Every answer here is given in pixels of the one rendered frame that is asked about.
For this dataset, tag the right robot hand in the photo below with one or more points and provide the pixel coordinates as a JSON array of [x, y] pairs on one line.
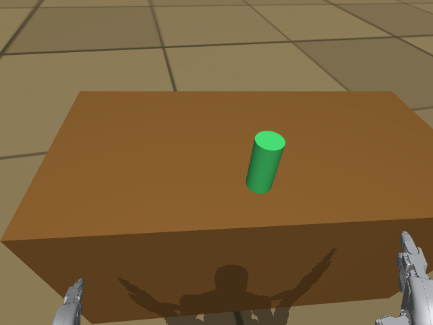
[[416, 286]]

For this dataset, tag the can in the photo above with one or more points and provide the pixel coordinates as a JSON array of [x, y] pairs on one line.
[[266, 154]]

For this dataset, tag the left robot hand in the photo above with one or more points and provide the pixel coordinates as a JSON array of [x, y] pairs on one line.
[[70, 312]]

